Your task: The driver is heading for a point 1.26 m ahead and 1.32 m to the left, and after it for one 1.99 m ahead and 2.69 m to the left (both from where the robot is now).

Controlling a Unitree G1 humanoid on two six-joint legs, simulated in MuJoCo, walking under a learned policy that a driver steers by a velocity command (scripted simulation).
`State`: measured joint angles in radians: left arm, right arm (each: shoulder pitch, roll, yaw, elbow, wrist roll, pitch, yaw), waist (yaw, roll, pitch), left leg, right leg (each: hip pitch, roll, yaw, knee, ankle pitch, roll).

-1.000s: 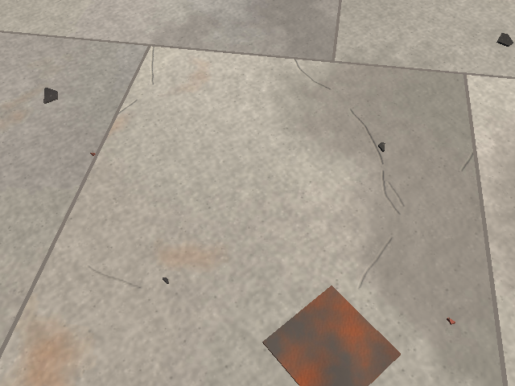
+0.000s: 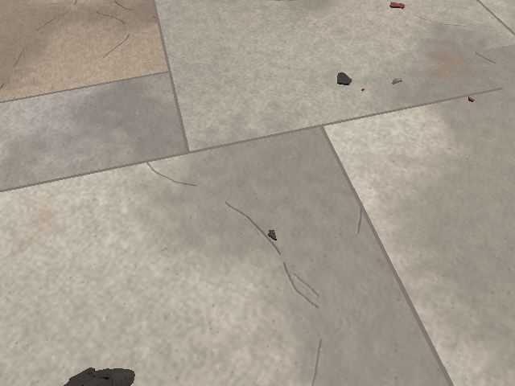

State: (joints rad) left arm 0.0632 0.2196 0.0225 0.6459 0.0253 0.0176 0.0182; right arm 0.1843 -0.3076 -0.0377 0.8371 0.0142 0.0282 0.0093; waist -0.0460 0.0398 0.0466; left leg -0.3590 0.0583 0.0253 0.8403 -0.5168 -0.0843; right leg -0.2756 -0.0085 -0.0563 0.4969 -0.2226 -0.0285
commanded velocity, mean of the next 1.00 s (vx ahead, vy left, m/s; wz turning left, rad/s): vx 0.01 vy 0.00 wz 0.52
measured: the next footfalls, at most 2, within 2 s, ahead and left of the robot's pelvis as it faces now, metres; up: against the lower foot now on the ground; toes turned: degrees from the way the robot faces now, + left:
left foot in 0.22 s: +0.02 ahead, +0.13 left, +0.00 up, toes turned +11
right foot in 0.74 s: +0.12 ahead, -0.08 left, +0.00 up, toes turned +32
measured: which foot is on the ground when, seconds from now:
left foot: up 0.00-0.20, down 0.22-0.74, up 0.76-1.00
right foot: down 0.00-0.22, up 0.24-0.72, down 0.74-1.00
